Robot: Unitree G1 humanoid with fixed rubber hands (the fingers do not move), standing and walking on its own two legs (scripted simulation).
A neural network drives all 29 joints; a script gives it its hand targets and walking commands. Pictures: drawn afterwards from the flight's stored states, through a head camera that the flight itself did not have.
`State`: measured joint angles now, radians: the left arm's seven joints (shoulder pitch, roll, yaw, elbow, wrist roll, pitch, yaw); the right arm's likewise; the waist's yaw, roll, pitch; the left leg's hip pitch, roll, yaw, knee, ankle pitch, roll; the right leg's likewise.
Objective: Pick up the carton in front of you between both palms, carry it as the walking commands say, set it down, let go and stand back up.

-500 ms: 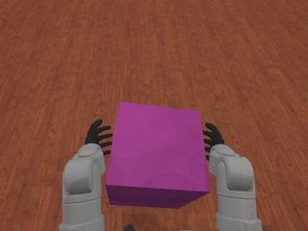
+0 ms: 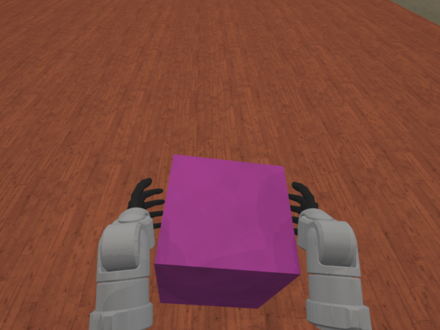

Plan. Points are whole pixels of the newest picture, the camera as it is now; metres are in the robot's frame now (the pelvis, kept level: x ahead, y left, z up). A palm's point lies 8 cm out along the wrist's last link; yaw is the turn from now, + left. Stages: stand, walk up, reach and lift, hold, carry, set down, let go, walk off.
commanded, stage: carry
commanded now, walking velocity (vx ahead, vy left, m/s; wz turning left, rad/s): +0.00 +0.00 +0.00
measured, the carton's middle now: (219, 237) +0.30 +0.01 +0.00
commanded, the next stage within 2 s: hold in 1.98 s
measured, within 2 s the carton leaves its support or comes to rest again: neither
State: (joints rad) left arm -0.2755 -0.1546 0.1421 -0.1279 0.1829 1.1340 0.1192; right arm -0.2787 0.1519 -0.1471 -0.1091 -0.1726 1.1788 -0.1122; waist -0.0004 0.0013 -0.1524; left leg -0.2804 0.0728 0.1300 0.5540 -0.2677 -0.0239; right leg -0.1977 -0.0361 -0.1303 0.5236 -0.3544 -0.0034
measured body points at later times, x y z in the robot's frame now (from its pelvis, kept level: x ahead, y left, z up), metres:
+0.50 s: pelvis -0.03 +0.01 -0.01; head -0.04 +0.01 +0.44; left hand +0.29 +0.16 +0.03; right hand +0.29 -0.14 +0.02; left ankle -0.04 +0.14 -0.74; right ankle -0.08 -0.09 -0.74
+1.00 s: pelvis -0.06 +0.03 +0.00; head -0.08 +0.03 +0.45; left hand +0.25 +0.18 +0.04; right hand +0.25 -0.12 +0.03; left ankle -0.04 +0.14 -0.74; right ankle -0.08 -0.09 -0.74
